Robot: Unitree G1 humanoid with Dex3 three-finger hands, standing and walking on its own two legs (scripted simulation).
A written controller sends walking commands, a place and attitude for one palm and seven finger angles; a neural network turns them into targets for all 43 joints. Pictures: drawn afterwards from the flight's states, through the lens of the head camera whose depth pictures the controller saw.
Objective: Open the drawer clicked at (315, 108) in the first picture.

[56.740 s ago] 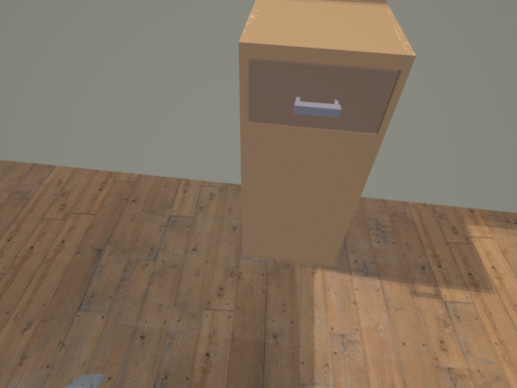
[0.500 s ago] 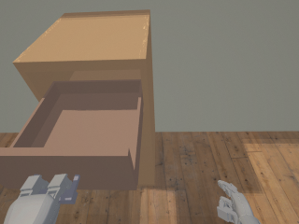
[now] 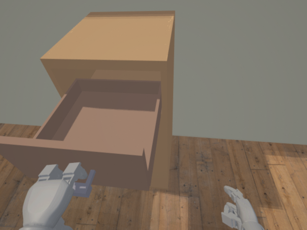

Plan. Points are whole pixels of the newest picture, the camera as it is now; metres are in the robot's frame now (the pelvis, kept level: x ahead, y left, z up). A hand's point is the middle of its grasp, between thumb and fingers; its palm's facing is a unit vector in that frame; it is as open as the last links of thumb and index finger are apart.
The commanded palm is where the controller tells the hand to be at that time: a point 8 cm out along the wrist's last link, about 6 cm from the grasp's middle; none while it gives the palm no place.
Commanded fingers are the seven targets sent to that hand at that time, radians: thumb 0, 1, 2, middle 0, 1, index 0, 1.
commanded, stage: lift the hand off the handle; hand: left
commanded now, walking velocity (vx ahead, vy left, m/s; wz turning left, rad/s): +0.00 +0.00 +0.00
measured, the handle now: (69, 179) +0.20 +0.24 +0.06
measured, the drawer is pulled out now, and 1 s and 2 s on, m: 0.30 0.30 0.30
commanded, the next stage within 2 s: draw the hand back to the body in 1.68 s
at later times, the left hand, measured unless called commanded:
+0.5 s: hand (65, 202) +0.16 +0.23 +0.05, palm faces +0.05 -0.09 -0.99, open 13.4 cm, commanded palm +0.13 +0.23 +0.11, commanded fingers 0.00 -0.50 0.30 -0.30 -1.20 -0.30 -1.20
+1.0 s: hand (54, 187) +0.16 +0.23 +0.12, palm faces +0.11 -0.08 -0.99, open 13.2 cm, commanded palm +0.13 +0.23 +0.18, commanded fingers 0.00 -0.50 0.30 -0.30 -1.20 -0.30 -1.20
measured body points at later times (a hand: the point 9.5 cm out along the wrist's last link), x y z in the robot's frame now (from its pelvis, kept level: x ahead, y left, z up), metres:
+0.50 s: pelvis -0.01 +0.00 +0.00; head -0.01 -0.03 +0.45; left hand +0.15 +0.24 +0.10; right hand +0.21 -0.19 -0.10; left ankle +0.00 +0.14 -0.72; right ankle +0.01 -0.12 -0.72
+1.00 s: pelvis -0.01 +0.00 +0.01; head -0.03 -0.04 +0.46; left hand +0.15 +0.23 +0.17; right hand +0.23 -0.18 -0.07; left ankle +0.00 +0.14 -0.72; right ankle +0.01 -0.12 -0.72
